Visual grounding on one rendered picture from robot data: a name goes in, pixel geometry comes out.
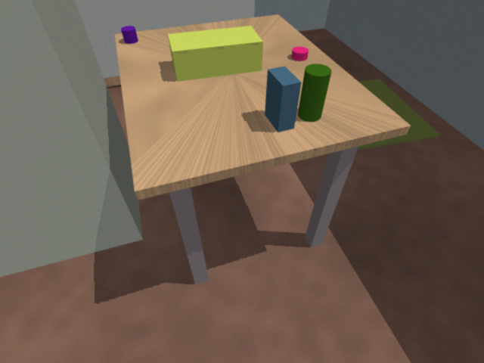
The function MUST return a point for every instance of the table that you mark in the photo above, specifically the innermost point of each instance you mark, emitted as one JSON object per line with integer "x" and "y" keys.
{"x": 189, "y": 133}

